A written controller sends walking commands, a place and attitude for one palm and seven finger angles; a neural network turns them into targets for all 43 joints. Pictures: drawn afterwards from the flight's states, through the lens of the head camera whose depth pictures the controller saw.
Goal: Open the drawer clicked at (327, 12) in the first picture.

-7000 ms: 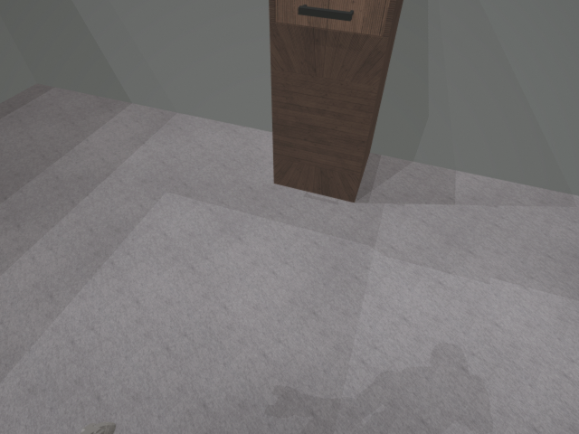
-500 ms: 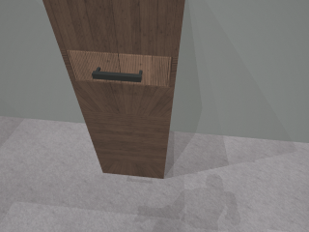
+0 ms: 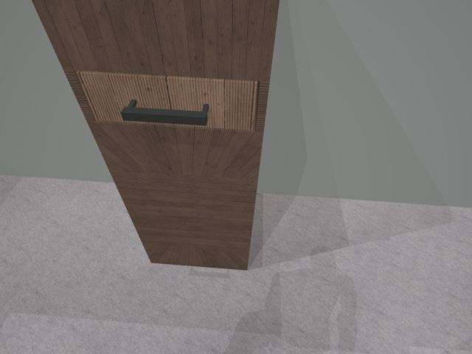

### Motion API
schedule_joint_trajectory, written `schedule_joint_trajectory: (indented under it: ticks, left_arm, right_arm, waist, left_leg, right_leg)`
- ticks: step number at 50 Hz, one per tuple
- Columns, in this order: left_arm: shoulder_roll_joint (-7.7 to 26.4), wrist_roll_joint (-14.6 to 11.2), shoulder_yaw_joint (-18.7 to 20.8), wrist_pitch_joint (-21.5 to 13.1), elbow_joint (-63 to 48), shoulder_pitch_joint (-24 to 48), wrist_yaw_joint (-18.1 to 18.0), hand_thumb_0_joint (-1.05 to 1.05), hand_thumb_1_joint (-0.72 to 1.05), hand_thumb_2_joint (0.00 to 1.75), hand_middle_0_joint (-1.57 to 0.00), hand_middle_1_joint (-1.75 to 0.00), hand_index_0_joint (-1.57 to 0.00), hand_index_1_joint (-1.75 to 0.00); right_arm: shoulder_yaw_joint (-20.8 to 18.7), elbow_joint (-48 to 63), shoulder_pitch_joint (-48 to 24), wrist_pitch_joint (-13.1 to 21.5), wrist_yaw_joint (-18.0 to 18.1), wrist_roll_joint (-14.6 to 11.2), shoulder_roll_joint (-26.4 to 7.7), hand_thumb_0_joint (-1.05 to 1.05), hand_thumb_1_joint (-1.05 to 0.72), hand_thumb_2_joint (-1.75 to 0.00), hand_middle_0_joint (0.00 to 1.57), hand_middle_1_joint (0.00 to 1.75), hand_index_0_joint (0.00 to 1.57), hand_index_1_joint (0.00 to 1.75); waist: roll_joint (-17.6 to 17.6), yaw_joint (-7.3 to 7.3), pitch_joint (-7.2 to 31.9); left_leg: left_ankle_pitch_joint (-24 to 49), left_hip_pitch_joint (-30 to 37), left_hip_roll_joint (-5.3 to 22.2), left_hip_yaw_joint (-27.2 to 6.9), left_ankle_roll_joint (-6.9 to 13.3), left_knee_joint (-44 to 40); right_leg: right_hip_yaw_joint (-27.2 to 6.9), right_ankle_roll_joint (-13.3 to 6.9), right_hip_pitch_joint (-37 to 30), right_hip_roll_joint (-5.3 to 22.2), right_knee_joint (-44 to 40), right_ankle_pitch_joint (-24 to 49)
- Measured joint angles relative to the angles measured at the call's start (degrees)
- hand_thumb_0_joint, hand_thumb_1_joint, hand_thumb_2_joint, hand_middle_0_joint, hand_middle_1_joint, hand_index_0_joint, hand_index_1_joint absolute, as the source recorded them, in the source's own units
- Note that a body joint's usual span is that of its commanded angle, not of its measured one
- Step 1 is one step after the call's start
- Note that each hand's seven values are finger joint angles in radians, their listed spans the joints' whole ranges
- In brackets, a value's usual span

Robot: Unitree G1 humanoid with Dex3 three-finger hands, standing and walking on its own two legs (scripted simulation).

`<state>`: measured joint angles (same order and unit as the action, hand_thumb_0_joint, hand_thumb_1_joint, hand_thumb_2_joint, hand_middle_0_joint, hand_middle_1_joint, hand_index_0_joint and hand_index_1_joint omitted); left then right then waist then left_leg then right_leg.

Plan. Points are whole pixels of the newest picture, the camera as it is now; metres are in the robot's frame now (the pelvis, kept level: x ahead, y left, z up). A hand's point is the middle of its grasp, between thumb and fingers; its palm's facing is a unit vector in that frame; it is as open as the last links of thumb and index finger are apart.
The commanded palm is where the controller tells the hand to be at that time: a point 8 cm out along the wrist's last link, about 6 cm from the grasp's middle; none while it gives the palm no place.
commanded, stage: shuffle to correct the standing spot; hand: left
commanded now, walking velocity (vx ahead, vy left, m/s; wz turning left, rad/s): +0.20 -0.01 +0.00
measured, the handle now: (167, 110) +0.57 +0.19 +0.10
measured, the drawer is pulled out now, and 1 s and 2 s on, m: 0.00 0.00 0.00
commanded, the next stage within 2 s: come to a stop and stand still in 0.04 s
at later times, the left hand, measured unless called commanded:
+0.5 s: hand out of the picture +0.08 +0.21 -0.17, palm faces +0.03 -0.97 -0.23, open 7.4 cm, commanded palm none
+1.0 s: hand out of the picture +0.06 +0.18 -0.16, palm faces +0.08 -0.97 -0.23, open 7.3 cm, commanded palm none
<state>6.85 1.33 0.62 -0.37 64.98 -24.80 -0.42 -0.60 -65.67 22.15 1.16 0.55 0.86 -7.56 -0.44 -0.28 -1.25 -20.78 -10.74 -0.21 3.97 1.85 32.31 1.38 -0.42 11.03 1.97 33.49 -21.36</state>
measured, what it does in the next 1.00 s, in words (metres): steps on the spot: left foot, then right foot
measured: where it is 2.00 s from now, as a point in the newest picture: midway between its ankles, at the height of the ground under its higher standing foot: outside the picture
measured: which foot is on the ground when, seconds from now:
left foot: down 0.00-0.06, up 0.08-0.24, down 0.26-0.66, up 0.68-1.00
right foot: down 0.00-0.28, up 0.30-0.60, down 0.62-1.00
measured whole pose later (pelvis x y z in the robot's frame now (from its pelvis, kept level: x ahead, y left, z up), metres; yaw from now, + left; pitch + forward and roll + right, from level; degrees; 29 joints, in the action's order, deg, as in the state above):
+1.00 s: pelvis +0.05 +0.00 +0.01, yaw +1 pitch -1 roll +1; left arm 9.5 1.3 2.1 0.6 59.4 -15.2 -2.0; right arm -2.7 -61.1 15.1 -2.4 0.8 0.7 -11.2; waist -0.3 -1.2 -3.3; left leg -18.7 -14.0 1.3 3.0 -2.2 32.9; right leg 4.9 -0.8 13.4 3.0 27.5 -13.4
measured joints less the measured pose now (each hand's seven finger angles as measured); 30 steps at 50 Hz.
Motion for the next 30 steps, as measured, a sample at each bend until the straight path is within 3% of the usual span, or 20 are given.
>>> schedule_joint_trajectory:
  ticks: [3, 5, 7, 9, 11, 13, 14, 17, 20, 26, 30]
  left_arm:
    - [-0.8, 0.0, 0.4, -1.1, -0.4, 0.3, -0.3, 0.0, 0.9, 0.9, -0.2, -0.3, -0.2, -0.3]
    - [-1.1, 0.1, 0.8, -2.4, -0.8, 0.7, -0.7, 0.0, 0.9, 0.9, -0.2, -0.3, -0.2, -0.3]
    - [-1.2, 0.3, 1.1, -3.4, -1.5, 0.8, -1.3, 0.0, 0.9, 0.9, -0.2, -0.3, -0.21, -0.3]
    - [-1.3, 0.7, 1.2, -3.7, -1.8, 0.5, -1.7, 0.0, 0.9, 0.9, -0.2, -0.3, -0.21, -0.3]
    - [-1.3, 0.8, 1.2, -3.1, -1.5, 0.1, -1.8, 0.0, 0.9, 0.9, -0.2, -0.3, -0.21, -0.3]
    - [-1.5, 0.4, 1.1, -2.1, -1.0, -0.4, -1.8, 0.0, 0.9, 0.9, -0.2, -0.3, -0.21, -0.3]
    - [-1.6, 0.1, 0.9, -1.5, -0.6, -0.4, -1.9, 0.0, 0.9, 0.9, -0.2, -0.3, -0.21, -0.3]
    - [-0.5, -0.5, 0.7, 0.5, 0.3, 1.3, -2.3, 0.0, 0.9, 0.9, -0.2, -0.3, -0.21, -0.3]
    - [1.1, -0.3, 0.9, 1.9, -0.9, 4.9, -2.3, 0.0, 0.9, 0.9, -0.2, -0.3, -0.2, -0.3]
    - [3.9, 0.2, 2.1, 2.9, -7.0, 11.3, -1.6, 0.0, 0.91, 0.9, -0.2, -0.3, -0.2, -0.3]
    - [4.4, 0.3, 2.5, 2.2, -9.6, 12.7, -1.3, 0.0, 0.91, 0.9, -0.2, -0.3, -0.2, -0.3]
  right_arm:
    - [-0.3, -0.3, 0.5, 0.3, 0.3, -0.2, 0.4, 0.01, -0.9, -0.9, 0.2, 0.3, 0.2, 0.3]
    - [-0.4, -0.4, 0.2, 0.0, 0.1, -0.1, 0.6, 0.01, -0.9, -0.9, 0.2, 0.3, 0.2, 0.3]
    - [-0.7, -0.3, -1.0, -0.6, -0.1, 0.0, 0.6, 0.01, -0.9, -0.9, 0.2, 0.3, 0.2, 0.3]
    - [-1.1, 0.6, -3.2, -0.8, -0.5, -0.1, 0.4, 0.01, -0.91, -0.9, 0.2, 0.3, 0.2, 0.3]
    - [-1.3, 1.4, -5.6, -1.2, 0.0, 0.4, -0.7, 0.03, -0.93, -0.9, 0.2, 0.3, 0.2, 0.3]
    - [-1.6, 3.0, -7.4, -0.1, 0.1, 0.3, -2.3, 0.04, -0.95, -0.9, 0.2, 0.3, 0.2, 0.3]
    - [-1.7, 3.7, -8.3, 0.6, 0.3, 0.3, -3.0, 0.04, -0.95, -0.9, 0.2, 0.3, 0.2, 0.3]
    - [-1.4, 5.0, -10.9, 1.3, 1.0, 0.2, -3.0, 0.03, -0.94, -0.9, 0.2, 0.3, 0.2, 0.3]
    - [-1.0, 6.2, -13.1, 0.9, 1.7, 0.2, -2.6, 0.02, -0.93, -0.9, 0.2, 0.3, 0.2, 0.3]
    - [-1.4, 7.6, -15.0, -0.8, 1.5, 0.6, -1.6, 0.01, -0.91, -0.9, 0.2, 0.3, 0.2, 0.3]
    - [-2.3, 7.6, -13.9, -1.8, 0.9, 0.8, -2.2, 0.0, -0.92, -0.9, 0.2, 0.3, 0.2, 0.3]
  waist:
    - [1.3, 0.18, 0.0]
    - [1.8, 0.27, -0.1]
    - [1.7, -0.57, -0.2]
    - [1.1, -1.44, -0.4]
    - [0.3, -1.6, -0.6]
    - [0.1, -1.34, -1.2]
    - [0.1, -1.19, -1.4]
    - [-1.8, -1.37, -1.8]
    - [-1.7, -1.14, -2.8]
    - [0.4, -0.62, -3.7]
    - [1.9, 0.0, -2.8]
  left_leg:
    - [-2.1, -0.5, 0.9, -0.6, -0.4, 2.4]
    - [-4.3, -3.3, 1.6, -0.3, -0.2, 8.9]
    - [-8.1, -7.6, 1.8, 0.2, -0.1, 18.0]
    - [-9.6, -11.0, 2.1, 0.4, 0.0, 21.0]
    - [-5.5, -12.3, 2.5, 1.0, -0.2, 16.0]
    - [6.3, -10.8, 3.1, 1.6, -0.6, 6.3]
    - [8.0, -10.3, 3.2, 2.0, -0.3, 5.8]
    - [3.7, -8.2, 2.6, 4.6, 0.8, 6.2]
    - [5.2, -6.0, 2.5, 5.4, 0.4, 2.1]
    - [9.1, -5.6, 3.5, 5.4, 0.0, -2.9]
    - [9.4, -6.5, 4.0, 4.7, -1.3, -2.1]
  right_leg:
    - [0.7, 0.9, -0.9, -0.7, 0.0, -1.4]
    - [1.9, 0.7, -1.8, -0.9, -0.4, -2.2]
    - [2.7, 0.4, -3.4, -0.7, -1.8, -2.4]
    - [2.9, 0.8, -5.1, -0.3, -3.4, -2.3]
    - [2.9, 1.6, -6.6, 0.5, -4.3, -2.6]
    - [2.5, 2.4, -7.0, 1.0, -2.2, -4.3]
    - [2.1, 2.6, -6.4, 1.2, 0.5, -5.4]
    - [-0.3, 1.9, -2.2, 1.6, 10.4, -9.6]
    - [0.2, 1.8, 2.1, 1.1, 14.9, -9.7]
    - [1.5, 1.8, 9.5, 0.0, 16.3, -4.4]
    - [2.1, 1.4, 6.5, 0.4, 6.4, 1.0]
